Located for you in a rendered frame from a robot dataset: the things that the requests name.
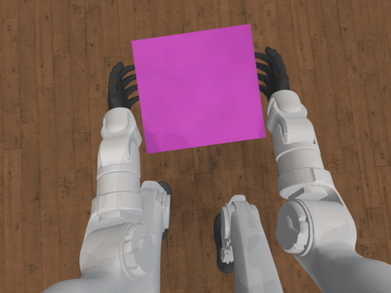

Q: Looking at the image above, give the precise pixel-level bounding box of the robot left hand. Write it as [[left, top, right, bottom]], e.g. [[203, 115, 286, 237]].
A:
[[108, 62, 139, 110]]

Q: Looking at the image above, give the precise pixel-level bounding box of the left robot forearm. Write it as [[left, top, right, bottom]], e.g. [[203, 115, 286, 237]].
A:
[[79, 107, 144, 268]]

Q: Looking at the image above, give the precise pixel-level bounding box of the right robot forearm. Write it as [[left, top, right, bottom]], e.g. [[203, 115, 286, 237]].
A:
[[266, 90, 357, 239]]

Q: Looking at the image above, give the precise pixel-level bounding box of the robot left upper arm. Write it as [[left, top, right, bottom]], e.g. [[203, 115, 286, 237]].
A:
[[41, 222, 156, 293]]

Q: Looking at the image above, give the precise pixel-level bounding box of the carton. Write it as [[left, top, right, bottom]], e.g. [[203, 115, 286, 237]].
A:
[[131, 24, 266, 154]]

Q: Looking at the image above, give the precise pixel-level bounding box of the robot left foot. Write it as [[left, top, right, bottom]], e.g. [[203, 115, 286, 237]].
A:
[[158, 182, 172, 240]]

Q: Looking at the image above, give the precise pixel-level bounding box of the right robot shin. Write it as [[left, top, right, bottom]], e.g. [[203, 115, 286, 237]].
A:
[[221, 195, 260, 262]]

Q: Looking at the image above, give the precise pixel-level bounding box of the robot right hand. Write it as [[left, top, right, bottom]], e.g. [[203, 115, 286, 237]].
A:
[[254, 46, 290, 102]]

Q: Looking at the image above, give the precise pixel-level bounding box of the robot right upper arm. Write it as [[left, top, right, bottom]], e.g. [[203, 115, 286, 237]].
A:
[[276, 199, 391, 293]]

